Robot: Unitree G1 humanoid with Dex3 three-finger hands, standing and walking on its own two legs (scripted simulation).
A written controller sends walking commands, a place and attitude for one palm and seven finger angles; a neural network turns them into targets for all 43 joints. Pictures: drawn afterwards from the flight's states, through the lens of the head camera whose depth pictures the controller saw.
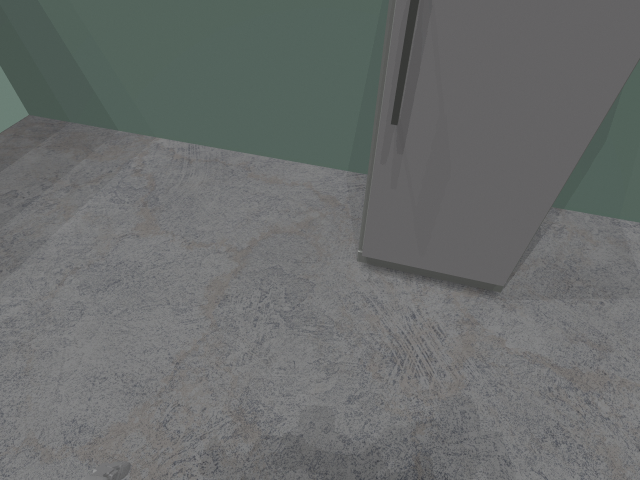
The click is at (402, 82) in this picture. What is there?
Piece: fridge door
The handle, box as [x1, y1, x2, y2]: [391, 0, 418, 124]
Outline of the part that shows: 418,0 410,0 392,113 392,124 397,124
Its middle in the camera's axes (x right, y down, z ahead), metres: +0.20 -0.46 +0.91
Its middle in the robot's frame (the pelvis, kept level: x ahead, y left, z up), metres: +1.01 -0.15 +0.13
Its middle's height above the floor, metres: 0.90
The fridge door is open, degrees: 0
